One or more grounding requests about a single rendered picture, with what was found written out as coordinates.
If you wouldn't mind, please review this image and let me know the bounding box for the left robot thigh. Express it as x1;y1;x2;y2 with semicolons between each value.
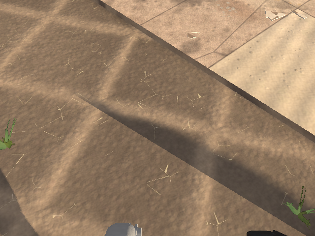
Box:
104;222;143;236

